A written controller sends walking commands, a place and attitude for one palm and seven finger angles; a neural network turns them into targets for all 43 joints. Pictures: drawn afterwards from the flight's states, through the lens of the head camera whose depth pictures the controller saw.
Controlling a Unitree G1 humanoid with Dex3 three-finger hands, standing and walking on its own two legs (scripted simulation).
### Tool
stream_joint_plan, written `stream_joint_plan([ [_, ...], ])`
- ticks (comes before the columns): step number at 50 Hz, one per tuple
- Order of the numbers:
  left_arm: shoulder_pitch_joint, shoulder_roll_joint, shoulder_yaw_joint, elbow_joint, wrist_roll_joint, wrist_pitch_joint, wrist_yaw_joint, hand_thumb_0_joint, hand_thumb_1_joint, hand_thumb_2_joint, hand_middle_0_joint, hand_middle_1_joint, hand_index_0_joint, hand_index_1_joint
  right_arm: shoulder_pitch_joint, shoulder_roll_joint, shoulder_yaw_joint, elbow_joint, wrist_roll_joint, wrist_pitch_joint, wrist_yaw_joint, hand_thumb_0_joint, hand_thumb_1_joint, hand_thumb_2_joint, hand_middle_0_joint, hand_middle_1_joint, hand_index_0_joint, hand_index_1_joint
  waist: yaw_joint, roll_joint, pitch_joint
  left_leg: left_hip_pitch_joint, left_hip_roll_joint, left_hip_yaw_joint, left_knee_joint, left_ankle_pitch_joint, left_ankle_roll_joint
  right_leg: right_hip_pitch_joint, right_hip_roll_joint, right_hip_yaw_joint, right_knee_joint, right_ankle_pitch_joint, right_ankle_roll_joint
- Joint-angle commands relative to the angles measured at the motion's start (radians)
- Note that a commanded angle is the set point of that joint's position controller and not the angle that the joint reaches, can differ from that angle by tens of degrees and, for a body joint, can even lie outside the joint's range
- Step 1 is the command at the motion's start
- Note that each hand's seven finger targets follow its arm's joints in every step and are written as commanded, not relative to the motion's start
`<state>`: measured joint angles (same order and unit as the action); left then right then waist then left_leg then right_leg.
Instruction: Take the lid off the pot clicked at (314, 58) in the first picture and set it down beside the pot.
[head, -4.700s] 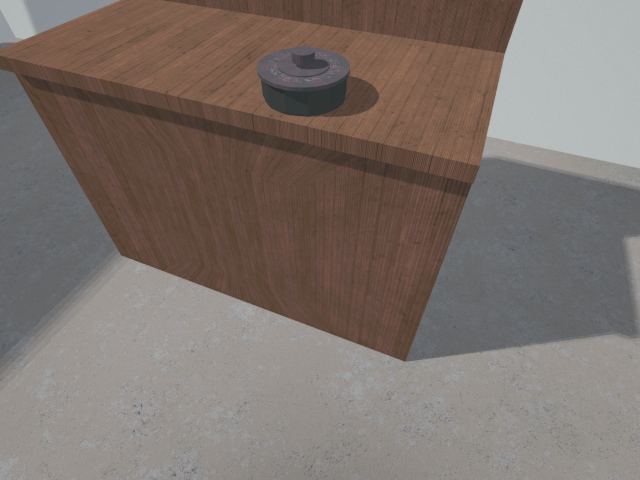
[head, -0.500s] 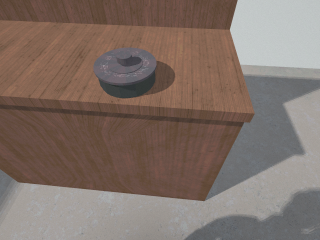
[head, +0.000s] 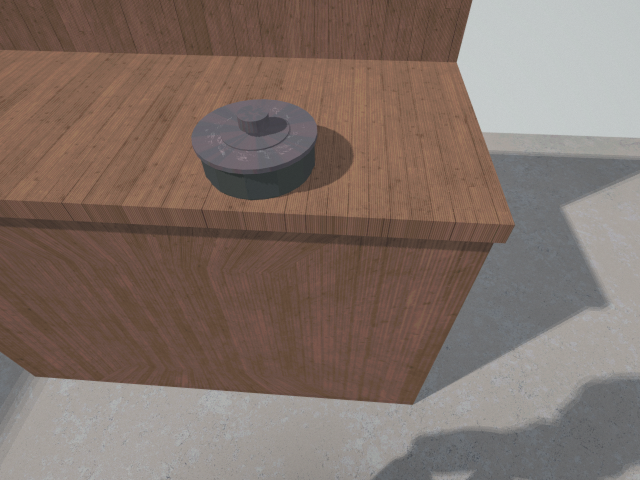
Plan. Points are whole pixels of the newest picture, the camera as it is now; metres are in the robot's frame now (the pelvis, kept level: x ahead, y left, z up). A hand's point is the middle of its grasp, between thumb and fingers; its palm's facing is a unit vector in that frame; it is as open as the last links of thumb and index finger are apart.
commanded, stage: look again from close up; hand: left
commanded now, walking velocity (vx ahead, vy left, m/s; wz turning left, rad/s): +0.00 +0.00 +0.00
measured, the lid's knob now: (253, 118) +0.57 +0.14 +0.16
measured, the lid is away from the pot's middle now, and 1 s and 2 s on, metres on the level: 0.00 0.00 0.00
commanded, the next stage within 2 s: shuffle to correct the standing spot in 0.18 s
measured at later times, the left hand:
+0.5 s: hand out of the picture +0.00 +0.19 -0.17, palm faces +0.02 -0.98 -0.20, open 7.4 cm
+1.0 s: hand out of the picture +0.13 +0.17 -0.16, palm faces +0.07 -0.96 -0.25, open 7.3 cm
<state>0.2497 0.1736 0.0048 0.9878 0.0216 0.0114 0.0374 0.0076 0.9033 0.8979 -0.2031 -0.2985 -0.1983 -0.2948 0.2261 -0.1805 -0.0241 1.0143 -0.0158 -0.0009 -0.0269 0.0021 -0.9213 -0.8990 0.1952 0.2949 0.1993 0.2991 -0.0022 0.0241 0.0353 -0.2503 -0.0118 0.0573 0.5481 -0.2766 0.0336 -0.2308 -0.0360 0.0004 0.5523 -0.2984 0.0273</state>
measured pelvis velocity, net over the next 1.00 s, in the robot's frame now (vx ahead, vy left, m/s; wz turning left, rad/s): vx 0.13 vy -0.01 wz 0.00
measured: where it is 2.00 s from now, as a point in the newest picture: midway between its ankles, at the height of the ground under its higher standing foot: outside the picture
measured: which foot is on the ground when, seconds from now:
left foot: down 0.00-0.82, up 0.84-1.00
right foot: down 0.00-1.00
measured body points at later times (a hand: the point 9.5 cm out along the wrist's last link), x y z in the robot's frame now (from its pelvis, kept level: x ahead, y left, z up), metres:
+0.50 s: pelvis +0.01 +0.01 +0.00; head +0.02 +0.00 +0.45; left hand +0.00 +0.24 -0.15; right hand +0.01 -0.22 -0.16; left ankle +0.01 +0.10 -0.73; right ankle +0.00 -0.14 -0.73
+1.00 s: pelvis +0.13 -0.01 +0.00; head +0.17 -0.04 +0.45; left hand +0.12 +0.22 -0.14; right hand +0.16 -0.23 -0.17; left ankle +0.14 +0.13 -0.68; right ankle +0.04 -0.11 -0.73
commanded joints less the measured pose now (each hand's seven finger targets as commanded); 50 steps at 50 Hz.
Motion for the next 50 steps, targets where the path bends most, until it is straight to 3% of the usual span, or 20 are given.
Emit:
stream_joint_plan([
  [1, 0.058, 0.116, 0.03, -0.044, -0.004, -0.018, 0.009, 0.0, 0.9, 0.9, -0.2, -0.3, -0.2, -0.3, 0.024, -0.1, -0.017, -0.048, 0.002, -0.015, 0.001, 0.0, -0.9, -0.9, 0.2, 0.3, 0.2, 0.3, 0.002, -0.021, 0.008, 0.027, 0.103, -0.121, -0.139, 0.088, 0.007, -0.041, -0.051, 0.047, -0.103, 0.114, -0.042],
  [14, 0.079, 0.106, 0.024, -0.01, -0.005, -0.021, 0.006, 0.0, 0.9, 0.9, -0.2, -0.3, -0.2, -0.3, 0.041, -0.089, -0.013, -0.008, 0.007, -0.012, 0.004, 0.0, -0.9, -0.9, 0.2, 0.3, 0.2, 0.3, -0.003, -0.021, 0.016, 0.031, 0.103, -0.123, -0.168, 0.049, 0.002, -0.036, -0.059, 0.05, -0.132, 0.096, -0.037],
  [19, 0.09, 0.11, 0.029, -0.005, 0.003, -0.015, -0.004, 0.0, 0.9, 0.9, -0.2, -0.3, -0.2, -0.3, 0.068, -0.092, -0.016, 0.006, -0.002, 0.001, 0.008, 0.0, -0.9, -0.9, 0.2, 0.3, 0.2, 0.3, -0.004, -0.015, 0.063, -0.012, 0.09, -0.139, -0.196, -0.258, 0.007, -0.093, -0.055, 0.063, -0.178, -0.237, -0.05],
  [22, 0.101, 0.103, 0.034, -0.01, 0.005, -0.014, -0.01, 0.0, 0.9, 0.9, -0.2, -0.3, -0.2, -0.3, 0.091, -0.09, -0.016, 0.007, -0.005, 0.0, 0.007, 0.0, -0.9, -0.9, 0.2, 0.3, 0.2, 0.3, -0.005, 0.0, 0.092, -0.029, 0.095, -0.146, -0.2, -0.297, 0.017, -0.119, -0.048, 0.059, -0.164, -0.269, -0.06],
  [25, 0.114, 0.095, 0.039, -0.008, 0.004, -0.018, -0.014, 0.0, 0.9, 0.9, -0.2, -0.3, -0.2, -0.3, 0.107, -0.08, -0.016, 0.006, -0.003, -0.006, 0.008, 0.0, -0.9, -0.9, 0.2, 0.3, 0.2, 0.3, -0.002, -0.031, 0.111, -0.042, 0.084, -0.131, -0.172, -0.28, 0.02, -0.12, -0.053, 0.072, -0.16, -0.267, -0.074],
  [29, 0.122, 0.08, 0.045, -0.01, 0.0, -0.028, -0.018, 0.0, 0.9, 0.9, -0.2, -0.3, -0.2, -0.3, 0.149, -0.082, -0.015, 0.012, -0.002, -0.024, 0.005, 0.0, -0.9, -0.9, 0.2, 0.3, 0.2, 0.3, -0.009, 0.006, 0.073, 0.009, 0.108, -0.154, -0.176, -0.196, 0.039, -0.103, -0.045, 0.04, -0.08, -0.147, -0.078],
  [31, 0.109, 0.062, 0.044, -0.017, 0.001, -0.029, -0.022, 0.0, 0.9, 0.9, -0.2, -0.3, -0.2, -0.3, 0.177, -0.103, -0.021, 0.014, -0.001, -0.031, 0.002, 0.0, -0.9, -0.9, 0.2, 0.3, 0.2, 0.3, -0.015, 0.072, 0.077, 0.046, 0.166, -0.233, -0.234, -0.187, 0.074, -0.141, -0.009, -0.028, 0.026, -0.089, -0.06],
  [33, 0.085, 0.034, 0.039, -0.027, 0.001, -0.037, -0.024, 0.0, 0.9, 0.9, -0.2, -0.3, -0.2, -0.3, 0.228, -0.12, -0.029, 0.029, -0.006, -0.04, -0.004, 0.0, -0.9, -0.9, 0.2, 0.3, 0.2, 0.3, -0.029, 0.119, 0.064, 0.146, 0.23, -0.317, -0.248, -0.012, 0.127, -0.219, 0.014, -0.078, 0.133, -0.087, -0.045],
  [35, 0.04, 0.033, 0.038, -0.043, -0.005, -0.045, -0.025, 0.0, 0.9, 0.9, -0.2, -0.3, -0.2, -0.3, 0.263, -0.111, -0.027, 0.037, -0.009, -0.046, -0.007, 0.0, -0.9, -0.9, 0.2, 0.3, 0.2, 0.3, -0.041, 0.095, 0.053, 0.234, 0.257, -0.335, -0.217, 0.232, 0.164, -0.284, 0.013, -0.074, 0.156, -0.179, -0.042],
  [37, 0.039, 0.023, 0.043, -0.041, -0.008, -0.053, -0.025, 0.0, 0.9, 0.9, -0.2, -0.3, -0.2, -0.3, 0.249, -0.096, -0.02, 0.045, -0.009, -0.049, -0.01, 0.0, -0.9, -0.9, 0.2, 0.3, 0.2, 0.3, -0.026, 0.085, 0.042, 0.203, 0.251, -0.275, -0.175, 0.368, 0.157, -0.212, -0.002, -0.075, 0.095, -0.168, -0.046],
  [38, 0.097, 0.021, 0.047, -0.023, -0.009, -0.056, -0.026, 0.0, 0.9, 0.9, -0.2, -0.3, -0.2, -0.3, 0.214, -0.092, -0.016, 0.04, -0.004, -0.049, -0.011, 0.0, -0.9, -0.9, 0.2, 0.3, 0.2, 0.3, 0.013, 0.065, 0.009, 0.12, 0.215, -0.204, -0.114, 0.361, 0.125, -0.06, -0.008, -0.076, -0.011, -0.081, -0.055],
  [39, 0.184, 0.042, 0.058, 0.011, -0.006, -0.061, -0.023, 0.0, 0.9, 0.9, -0.2, -0.3, -0.2, -0.3, 0.162, -0.074, -0.011, 0.026, 0.005, -0.052, -0.009, 0.0, -0.9, -0.9, 0.2, 0.3, 0.2, 0.3, 0.063, -0.023, -0.028, -0.052, 0.143, -0.106, 0.019, 0.292, 0.072, 0.172, -0.055, -0.002, -0.098, 0.05, -0.084],
  [40, 0.301, 0.135, 0.081, 0.04, -0.003, -0.066, -0.014, 0.0, 0.9, 0.9, -0.2, -0.3, -0.2, -0.3, 0.108, -0.03, -0.005, -0.012, 0.013, -0.059, -0.002, 0.0, -0.9, -0.9, 0.2, 0.3, 0.2, 0.3, 0.111, -0.257, -0.042, -0.315, 0.031, 0.013, 0.213, 0.03, 0.011, 0.383, -0.256, 0.268, -0.2, 0.205, -0.165],
  [41, 0.392, 0.178, 0.089, 0.065, -0.008, -0.069, -0.009, 0.0, 0.9, 0.9, -0.2, -0.3, -0.2, -0.3, 0.029, -0.051, -0.014, -0.052, 0.001, -0.056, 0.001, 0.0, -0.9, -0.9, 0.2, 0.3, 0.2, 0.3, 0.142, -0.268, -0.024, -0.461, -0.001, 0.027, 0.424, -0.309, -0.023, 0.442, -0.417, 0.447, -0.244, 0.425, -0.275],
  [42, 0.38, 0.143, 0.087, 0.081, -0.007, -0.076, 0.0, 0.0, 0.9, 0.9, -0.2, -0.3, -0.2, -0.3, -0.008, -0.066, -0.022, -0.052, -0.004, -0.051, -0.001, 0.0, -0.9, -0.9, 0.2, 0.3, 0.2, 0.3, 0.129, -0.21, 0.026, -0.509, 0.038, -0.05, 0.54, -0.307, -0.028, 0.42, -0.4, 0.4, -0.202, 0.622, -0.301],
  [43, 0.318, 0.093, 0.076, 0.069, -0.004, -0.072, 0.008, 0.0, 0.9, 0.9, -0.2, -0.3, -0.2, -0.3, -0.005, -0.053, -0.024, -0.042, -0.004, -0.042, -0.003, 0.0, -0.9, -0.9, 0.2, 0.3, 0.2, 0.3, 0.097, -0.13, 0.075, -0.509, 0.061, -0.076, 0.56, -0.266, -0.038, 0.365, -0.373, 0.301, -0.181, 0.752, -0.296],
  [45, 0.193, 0.073, 0.064, 0.029, -0.001, -0.058, 0.017, 0.0, 0.9, 0.9, -0.2, -0.3, -0.2, -0.3, 0.014, -0.026, -0.024, -0.03, 0.004, -0.017, -0.002, 0.0, -0.9, -0.9, 0.2, 0.3, 0.2, 0.3, 0.046, -0.074, 0.072, -0.411, 0.063, -0.065, 0.483, -0.222, -0.052, 0.271, -0.306, 0.147, -0.16, 0.841, -0.252],
  [47, 0.131, 0.087, 0.066, 0.002, 0.005, -0.049, 0.022, 0.0, 0.9, 0.9, -0.2, -0.3, -0.2, -0.3, 0.01, -0.008, -0.021, -0.036, 0.009, -0.001, 0.005, 0.0, -0.9, -0.9, 0.2, 0.3, 0.2, 0.3, 0.021, -0.149, 0.07, -0.316, 0.038, -0.008, 0.373, -0.145, -0.066, 0.182, -0.246, 0.043, -0.149, 0.91, -0.205],
  [49, 0.097, 0.12, 0.074, -0.029, 0.008, -0.037, 0.024, 0.0, 0.9, 0.9, -0.2, -0.3, -0.2, -0.3, 0.004, -0.01, -0.029, -0.055, 0.014, 0.01, 0.01, 0.0, -0.9, -0.9, 0.2, 0.3, 0.2, 0.3, 0.008, -0.226, 0.076, -0.229, 0.014, 0.04, 0.256, -0.035, -0.072, 0.113, -0.21, -0.002, -0.103, 0.944, -0.173],
  [50, 0.084, 0.142, 0.078, -0.037, 0.007, -0.033, 0.02, 0.0, 0.9, 0.9, -0.2, -0.3, -0.2, -0.3, 0.005, -0.021, -0.035, -0.06, 0.014, 0.014, 0.01, 0.0, -0.9, -0.9, 0.2, 0.3, 0.2, 0.3, 0.007, -0.214, 0.048, -0.198, -0.004, 0.055, 0.219, 0.016, -0.071, 0.13, -0.189, -0.021, -0.077, 0.942, -0.16],
])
